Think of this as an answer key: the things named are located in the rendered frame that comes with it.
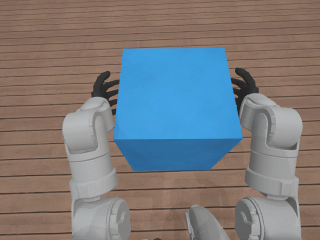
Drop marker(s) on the right robot thigh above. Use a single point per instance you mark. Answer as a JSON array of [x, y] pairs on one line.
[[203, 225]]

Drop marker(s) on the right robot forearm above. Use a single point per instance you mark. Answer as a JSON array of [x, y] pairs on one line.
[[275, 141]]

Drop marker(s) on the robot left hand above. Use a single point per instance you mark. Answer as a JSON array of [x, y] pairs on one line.
[[99, 89]]

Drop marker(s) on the carton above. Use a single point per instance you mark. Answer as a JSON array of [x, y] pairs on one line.
[[176, 109]]

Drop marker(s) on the left robot upper arm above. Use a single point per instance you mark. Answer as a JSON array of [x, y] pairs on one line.
[[105, 219]]

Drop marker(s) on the robot right hand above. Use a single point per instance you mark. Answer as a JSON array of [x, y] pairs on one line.
[[246, 88]]

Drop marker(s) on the left robot forearm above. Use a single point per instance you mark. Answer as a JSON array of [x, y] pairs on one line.
[[85, 135]]

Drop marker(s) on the right robot upper arm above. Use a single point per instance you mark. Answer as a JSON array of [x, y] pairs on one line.
[[262, 218]]

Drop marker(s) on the right robot shin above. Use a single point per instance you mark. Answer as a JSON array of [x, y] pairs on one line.
[[193, 237]]

